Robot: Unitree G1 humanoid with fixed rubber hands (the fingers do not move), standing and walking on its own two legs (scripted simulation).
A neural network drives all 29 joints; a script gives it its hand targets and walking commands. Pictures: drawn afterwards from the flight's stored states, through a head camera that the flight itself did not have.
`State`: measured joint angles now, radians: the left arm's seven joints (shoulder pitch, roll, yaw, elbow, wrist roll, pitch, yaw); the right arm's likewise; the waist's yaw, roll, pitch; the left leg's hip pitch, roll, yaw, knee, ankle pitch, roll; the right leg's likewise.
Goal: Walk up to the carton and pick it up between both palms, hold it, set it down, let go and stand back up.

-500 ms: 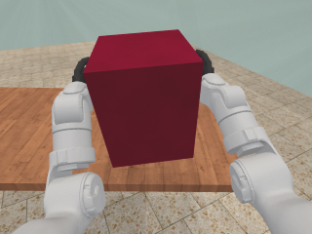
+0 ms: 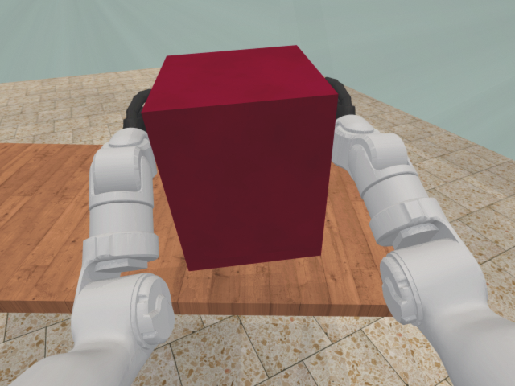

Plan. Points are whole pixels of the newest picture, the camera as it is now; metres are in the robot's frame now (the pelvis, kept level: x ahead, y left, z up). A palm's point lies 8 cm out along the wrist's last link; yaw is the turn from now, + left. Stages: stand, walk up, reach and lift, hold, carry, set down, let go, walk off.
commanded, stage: hold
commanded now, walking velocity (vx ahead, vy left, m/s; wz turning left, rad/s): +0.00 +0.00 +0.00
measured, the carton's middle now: (243, 155) +0.38 +0.00 +0.24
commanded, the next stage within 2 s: set down in 1.18 s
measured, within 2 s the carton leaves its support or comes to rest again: neither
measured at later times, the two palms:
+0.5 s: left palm (136, 141) +0.38 +0.15 +0.27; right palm (339, 128) +0.37 -0.14 +0.28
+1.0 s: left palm (140, 140) +0.39 +0.15 +0.27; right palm (339, 126) +0.39 -0.15 +0.28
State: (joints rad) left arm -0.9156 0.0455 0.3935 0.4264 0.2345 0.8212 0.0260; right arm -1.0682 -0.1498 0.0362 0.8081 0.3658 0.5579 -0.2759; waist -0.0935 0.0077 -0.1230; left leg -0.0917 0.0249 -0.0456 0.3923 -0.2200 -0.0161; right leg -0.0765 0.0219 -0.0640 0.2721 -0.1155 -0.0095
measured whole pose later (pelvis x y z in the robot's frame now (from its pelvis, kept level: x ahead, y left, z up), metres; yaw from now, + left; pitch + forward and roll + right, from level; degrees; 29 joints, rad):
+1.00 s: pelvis +0.00 +0.00 +0.00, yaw +0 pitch -3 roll -2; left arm -0.91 0.06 0.37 0.39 0.21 0.82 0.04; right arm -1.06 -0.15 0.04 0.77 0.38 0.57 -0.29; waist -0.09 0.00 -0.12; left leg -0.11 0.03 -0.05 0.39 -0.22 -0.02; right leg -0.09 0.03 -0.07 0.26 -0.11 -0.02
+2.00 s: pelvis +0.01 +0.00 +0.00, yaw +1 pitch -5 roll -2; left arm -0.86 0.00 0.36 0.55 0.26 0.45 0.07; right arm -0.91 -0.05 -0.15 0.90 0.10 0.13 -0.16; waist -0.07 -0.04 0.00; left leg -0.07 0.01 -0.06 0.38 -0.22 -0.01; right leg -0.04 0.01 -0.08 0.24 -0.12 0.00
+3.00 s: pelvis +0.02 +0.00 +0.00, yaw +0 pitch +1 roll -1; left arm -0.83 0.00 0.39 0.77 0.21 0.26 0.10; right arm -0.91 -0.02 -0.26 1.00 -0.03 0.07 -0.13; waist -0.01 -0.01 -0.05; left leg -0.16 0.03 -0.04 0.36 -0.22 -0.02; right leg -0.15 0.02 -0.06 0.24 -0.12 -0.01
